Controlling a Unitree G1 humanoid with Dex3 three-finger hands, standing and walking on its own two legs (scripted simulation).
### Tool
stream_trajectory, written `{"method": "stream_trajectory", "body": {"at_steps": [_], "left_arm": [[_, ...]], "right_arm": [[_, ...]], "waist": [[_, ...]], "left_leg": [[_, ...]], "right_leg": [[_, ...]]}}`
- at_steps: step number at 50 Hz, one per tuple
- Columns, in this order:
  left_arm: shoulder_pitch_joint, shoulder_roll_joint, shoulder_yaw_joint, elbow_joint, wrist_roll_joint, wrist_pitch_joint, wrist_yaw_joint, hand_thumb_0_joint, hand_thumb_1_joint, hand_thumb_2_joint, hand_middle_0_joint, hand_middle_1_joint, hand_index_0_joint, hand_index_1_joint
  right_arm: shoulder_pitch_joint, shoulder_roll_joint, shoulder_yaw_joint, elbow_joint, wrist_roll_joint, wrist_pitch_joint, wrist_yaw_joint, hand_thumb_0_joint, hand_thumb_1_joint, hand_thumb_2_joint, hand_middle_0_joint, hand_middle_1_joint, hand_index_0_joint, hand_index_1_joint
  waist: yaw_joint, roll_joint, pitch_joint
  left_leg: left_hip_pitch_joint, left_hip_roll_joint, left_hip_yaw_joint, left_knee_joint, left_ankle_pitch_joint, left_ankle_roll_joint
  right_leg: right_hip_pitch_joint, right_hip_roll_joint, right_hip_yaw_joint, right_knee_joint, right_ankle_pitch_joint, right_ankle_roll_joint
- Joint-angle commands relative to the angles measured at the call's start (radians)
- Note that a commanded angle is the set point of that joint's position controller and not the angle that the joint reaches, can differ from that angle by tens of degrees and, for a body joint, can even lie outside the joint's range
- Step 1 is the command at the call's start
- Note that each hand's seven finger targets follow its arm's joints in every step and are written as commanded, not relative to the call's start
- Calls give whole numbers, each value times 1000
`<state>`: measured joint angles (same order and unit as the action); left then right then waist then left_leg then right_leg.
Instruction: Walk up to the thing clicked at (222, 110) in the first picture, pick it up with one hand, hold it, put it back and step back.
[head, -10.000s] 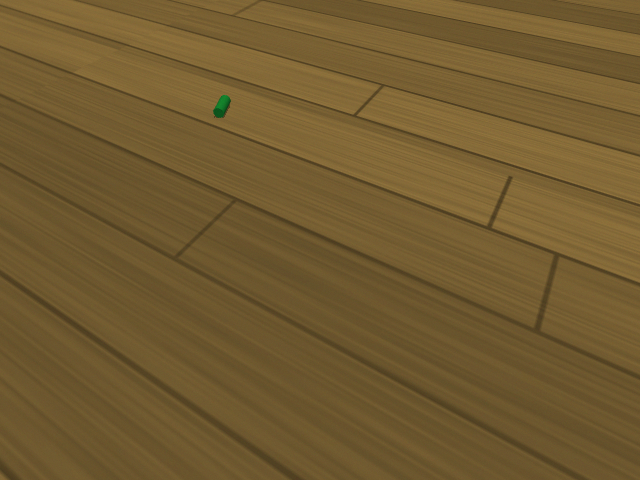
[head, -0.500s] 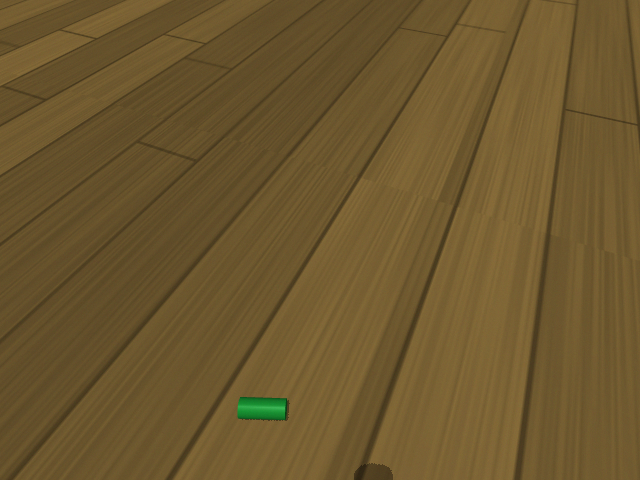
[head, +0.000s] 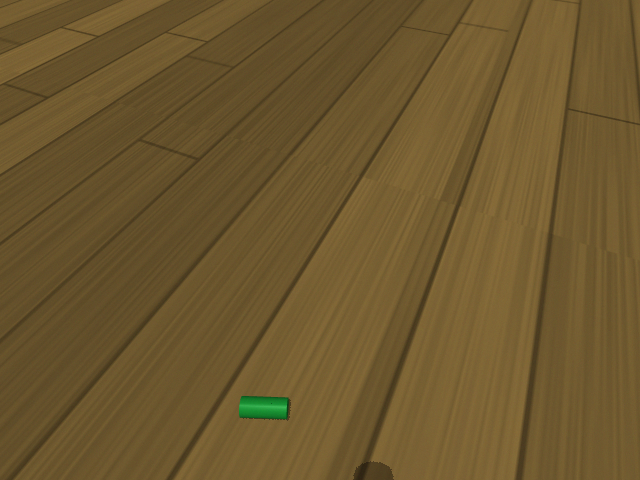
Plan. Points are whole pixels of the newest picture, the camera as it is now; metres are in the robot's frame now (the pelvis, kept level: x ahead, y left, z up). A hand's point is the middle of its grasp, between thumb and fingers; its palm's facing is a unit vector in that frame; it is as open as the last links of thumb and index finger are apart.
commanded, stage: stand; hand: left
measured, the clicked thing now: (264, 407) +0.45 +0.18 -0.75
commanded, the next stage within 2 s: rise first in 1.36 s
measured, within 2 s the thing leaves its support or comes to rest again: neither
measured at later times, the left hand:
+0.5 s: hand out of the picture +0.07 +0.25 -0.16, palm faces -0.03 -0.94 -0.33, open 7.4 cm
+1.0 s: hand out of the picture +0.06 +0.25 -0.16, palm faces -0.03 -0.94 -0.33, open 7.4 cm
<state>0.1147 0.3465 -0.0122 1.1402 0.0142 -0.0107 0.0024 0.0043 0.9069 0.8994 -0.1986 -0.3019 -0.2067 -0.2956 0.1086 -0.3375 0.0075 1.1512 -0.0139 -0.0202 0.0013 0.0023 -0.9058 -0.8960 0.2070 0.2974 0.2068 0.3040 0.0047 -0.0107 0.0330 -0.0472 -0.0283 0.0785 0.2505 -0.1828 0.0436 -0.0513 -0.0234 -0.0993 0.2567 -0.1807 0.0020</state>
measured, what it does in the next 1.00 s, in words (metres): stands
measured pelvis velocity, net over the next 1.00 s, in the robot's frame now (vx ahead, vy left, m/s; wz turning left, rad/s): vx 0.00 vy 0.00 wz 0.01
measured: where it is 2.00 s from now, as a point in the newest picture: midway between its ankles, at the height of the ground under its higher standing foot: outside the picture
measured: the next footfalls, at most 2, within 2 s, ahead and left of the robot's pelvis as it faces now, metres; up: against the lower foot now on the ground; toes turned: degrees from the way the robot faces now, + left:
none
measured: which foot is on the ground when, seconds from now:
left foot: down 0.00-1.00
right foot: down 0.00-1.00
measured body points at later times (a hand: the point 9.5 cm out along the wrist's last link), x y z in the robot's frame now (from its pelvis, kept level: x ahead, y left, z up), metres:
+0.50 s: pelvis +0.00 +0.00 +0.00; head +0.01 +0.01 +0.45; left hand +0.07 +0.30 -0.14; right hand +0.07 -0.30 -0.13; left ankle -0.03 +0.08 -0.75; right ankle -0.03 -0.11 -0.75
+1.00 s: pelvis +0.00 +0.00 +0.00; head +0.01 +0.01 +0.45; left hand +0.07 +0.30 -0.14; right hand +0.07 -0.29 -0.13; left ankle -0.03 +0.08 -0.75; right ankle -0.03 -0.11 -0.75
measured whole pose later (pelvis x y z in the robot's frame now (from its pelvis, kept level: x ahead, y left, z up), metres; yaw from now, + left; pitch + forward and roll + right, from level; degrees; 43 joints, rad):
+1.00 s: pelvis +0.00 +0.00 +0.00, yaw +0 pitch -1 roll +0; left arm 0.12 0.35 -0.01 1.13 0.02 -0.01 0.00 0.00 0.91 0.90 -0.20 -0.30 -0.21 -0.30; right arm 0.11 -0.34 0.01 1.15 -0.01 -0.02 0.00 0.00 -0.91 -0.90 0.21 0.30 0.21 0.30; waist 0.00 -0.01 0.03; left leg -0.05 -0.03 0.07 0.25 -0.18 0.05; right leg -0.05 -0.03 -0.10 0.26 -0.18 0.01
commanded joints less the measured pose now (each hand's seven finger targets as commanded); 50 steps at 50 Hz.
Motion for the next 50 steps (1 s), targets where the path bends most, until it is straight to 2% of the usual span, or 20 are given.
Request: {"method": "stream_trajectory", "body": {"at_steps": [1,8,13,15,18,20,25,32,37,38,42,48,50], "left_arm": [[-28,201,37,-56,-3,-25,14,0,900,900,-200,-300,-200,-300],[-27,201,39,-58,-4,-22,13,0,899,900,-200,-300,-200,-300],[-37,202,40,-59,-4,-21,13,0,899,900,-200,-300,-200,-300],[-30,200,37,-63,-1,-23,14,0,899,900,-200,-300,-200,-300],[-41,205,40,-64,-2,-22,15,0,899,900,-200,-300,-200,-300],[-29,199,37,-62,-4,-22,15,0,899,900,-200,-300,-200,-300],[-34,206,39,-64,0,-25,15,0,899,900,-200,-300,-200,-300],[-36,204,41,-59,-4,-22,12,0,899,900,-200,-300,-200,-300],[-28,204,38,-62,-2,-23,13,0,899,900,-200,-300,-200,-300],[-35,204,40,-64,-1,-23,13,0,899,900,-200,-300,-200,-300],[-30,208,39,-64,-2,-23,15,0,899,900,-200,-300,-200,-300],[-25,203,38,-65,0,-25,16,0,899,900,-200,-300,-200,-300],[-23,202,37,-64,-2,-23,16,0,899,900,-200,-300,-200,-300]], "right_arm": [[-38,-218,-40,-57,6,-18,-17,0,-900,-900,200,300,200,300],[-44,-220,-39,-58,5,-19,-18,0,-900,-900,200,300,200,300],[-32,-217,-38,-57,5,-19,-19,0,-900,-900,200,300,200,300],[-44,-229,-43,-61,5,-19,-19,0,-900,-900,200,300,200,300],[-32,-219,-41,-60,3,-18,-19,0,-900,-900,200,300,200,300],[-39,-223,-42,-59,4,-19,-17,0,-900,-900,200,300,200,300],[-31,-218,-41,-61,5,-18,-16,0,-900,-900,200,300,200,300],[-31,-219,-41,-54,5,-18,-16,0,-900,-900,200,300,200,300],[-43,-223,-43,-59,5,-22,-18,0,-900,-900,200,300,200,300],[-25,-220,-42,-58,5,-21,-18,0,-900,-900,200,300,200,300],[-34,-221,-43,-58,4,-19,-18,0,-900,-900,200,300,200,300],[-39,-224,-45,-61,5,-19,-17,0,-900,-900,200,300,200,300],[-33,-221,-43,-59,6,-19,-18,0,-900,-900,200,300,200,300]], "waist": [[-7,18,-70],[-2,25,-58],[-9,17,-61],[-2,20,-74],[-10,15,-70],[-3,16,-69],[-9,11,-65],[-8,19,-41],[-1,15,-69],[-11,21,-71],[-5,8,-70],[-5,16,-78],[-6,18,-63]], "left_leg": [[11,189,-147,-16,284,-18],[-1,187,-147,-23,270,-23],[-4,186,-147,-24,276,-23],[8,191,-148,-15,290,-18],[-3,186,-144,-20,272,-23],[-5,189,-151,-23,277,-20],[-4,187,-150,-22,275,-17],[-30,181,-154,-37,216,-23],[3,189,-157,-25,275,-18],[-4,186,-151,-23,288,-28],[5,187,-154,-23,274,-18],[11,188,-151,-13,287,-18],[1,185,-151,-21,283,-21]], "right_leg": [[16,-151,136,-22,219,-23],[17,-150,134,-21,195,-24],[17,-150,136,-20,191,-24],[20,-150,131,-20,210,-25],[21,-151,131,-14,196,-25],[24,-151,127,-14,193,-23],[20,-153,129,-17,207,-23],[16,-152,135,-31,145,-22],[18,-153,129,-17,183,-25],[20,-152,129,-15,185,-24],[12,-151,126,-14,181,-25],[23,-155,126,-13,214,-25],[15,-152,127,-14,196,-26]]}}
